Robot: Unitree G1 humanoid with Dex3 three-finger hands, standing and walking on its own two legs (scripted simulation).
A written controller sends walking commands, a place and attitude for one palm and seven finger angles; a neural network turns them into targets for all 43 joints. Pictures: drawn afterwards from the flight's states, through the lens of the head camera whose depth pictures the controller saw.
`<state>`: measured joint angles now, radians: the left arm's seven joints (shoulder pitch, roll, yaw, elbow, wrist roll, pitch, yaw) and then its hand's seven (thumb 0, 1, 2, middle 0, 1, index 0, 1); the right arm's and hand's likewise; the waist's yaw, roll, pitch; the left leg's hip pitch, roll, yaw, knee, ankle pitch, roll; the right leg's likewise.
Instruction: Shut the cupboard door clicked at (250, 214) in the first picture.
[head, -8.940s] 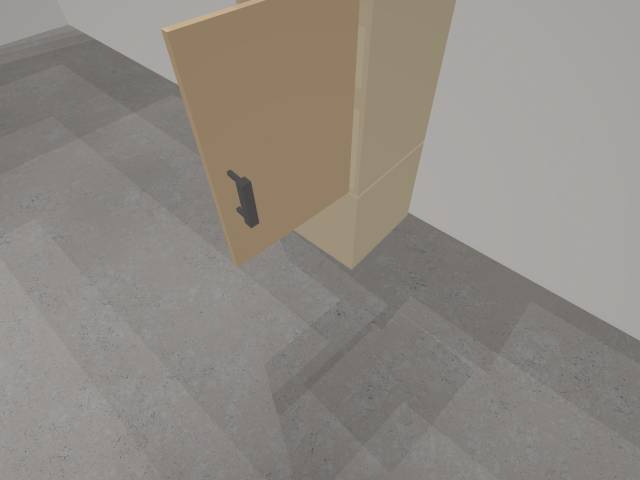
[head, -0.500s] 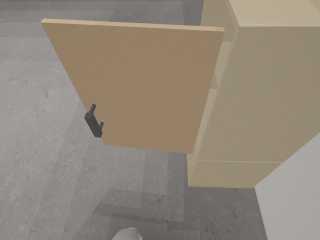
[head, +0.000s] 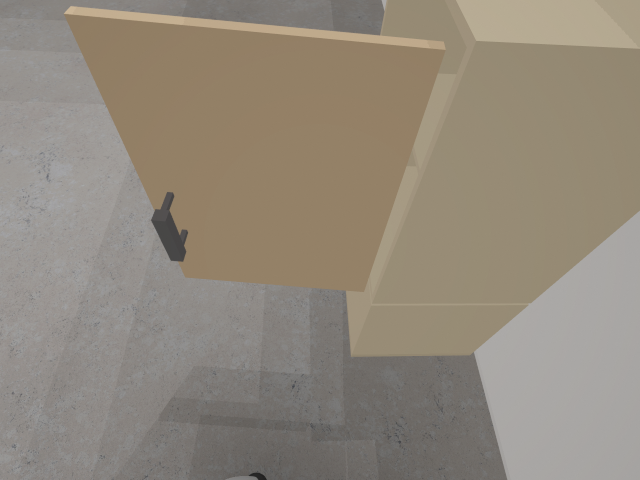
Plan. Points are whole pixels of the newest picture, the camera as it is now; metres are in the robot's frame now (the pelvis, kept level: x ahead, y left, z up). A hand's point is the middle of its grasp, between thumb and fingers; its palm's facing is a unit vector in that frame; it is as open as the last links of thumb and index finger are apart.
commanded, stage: come to a stop and stand still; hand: left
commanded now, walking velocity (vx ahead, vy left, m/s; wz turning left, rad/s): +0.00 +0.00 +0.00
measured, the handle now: (173, 227) +0.51 +0.28 -0.11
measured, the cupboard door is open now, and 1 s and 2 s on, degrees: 85 85 85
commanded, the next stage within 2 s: look again from close up in 0.82 s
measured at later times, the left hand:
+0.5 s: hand out of the picture +0.01 +0.10 -0.18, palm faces +0.08 -0.98 -0.21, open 7.2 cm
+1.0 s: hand out of the picture -0.02 +0.08 -0.18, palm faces +0.03 -0.98 -0.19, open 7.3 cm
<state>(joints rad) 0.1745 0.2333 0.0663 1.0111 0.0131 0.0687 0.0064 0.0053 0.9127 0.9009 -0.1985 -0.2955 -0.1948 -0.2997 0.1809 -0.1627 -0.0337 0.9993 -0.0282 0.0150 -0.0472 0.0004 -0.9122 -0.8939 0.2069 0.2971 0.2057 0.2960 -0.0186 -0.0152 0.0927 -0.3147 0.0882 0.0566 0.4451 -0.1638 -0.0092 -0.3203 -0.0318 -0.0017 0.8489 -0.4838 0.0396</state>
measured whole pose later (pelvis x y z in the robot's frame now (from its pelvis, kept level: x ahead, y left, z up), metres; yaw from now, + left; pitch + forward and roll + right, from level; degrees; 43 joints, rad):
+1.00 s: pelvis -0.01 -0.08 +0.00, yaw +0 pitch +0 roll +0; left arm 0.30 0.11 0.00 1.12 0.02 -0.05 0.06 0.01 0.92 0.90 -0.20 -0.30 -0.20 -0.30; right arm 0.24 -0.16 -0.01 1.10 -0.01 0.01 -0.04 0.00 -0.91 -0.89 0.20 0.30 0.20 0.30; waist 0.01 0.02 0.06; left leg -0.24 0.05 0.03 0.59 -0.31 -0.01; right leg -0.10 0.06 -0.05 0.40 -0.30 -0.06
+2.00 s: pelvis +0.02 +0.02 -0.01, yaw +0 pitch -1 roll -1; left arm 0.28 0.18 0.02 1.05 0.02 0.04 0.04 0.01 0.91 0.90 -0.20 -0.30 -0.20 -0.30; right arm 0.31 -0.17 0.02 1.02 -0.02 -0.03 -0.04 0.00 -0.91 -0.89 0.20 0.30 0.20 0.30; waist 0.00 -0.02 0.07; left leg -0.16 -0.10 0.08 0.49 -0.33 0.14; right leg -0.37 -0.06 -0.04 1.06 -0.52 -0.01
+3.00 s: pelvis +0.05 +0.13 +0.00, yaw +1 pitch +0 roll -1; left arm 0.28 0.24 0.06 0.99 0.03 0.06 0.01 0.00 0.91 0.90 -0.20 -0.30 -0.19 -0.30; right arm 0.21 -0.13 -0.01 0.98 -0.03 0.00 -0.05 -0.01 -0.95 -0.89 0.21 0.30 0.21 0.30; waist 0.01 -0.08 0.03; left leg -0.29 0.03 0.07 0.46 -0.18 0.02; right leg -0.43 0.01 0.01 1.14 -0.40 0.03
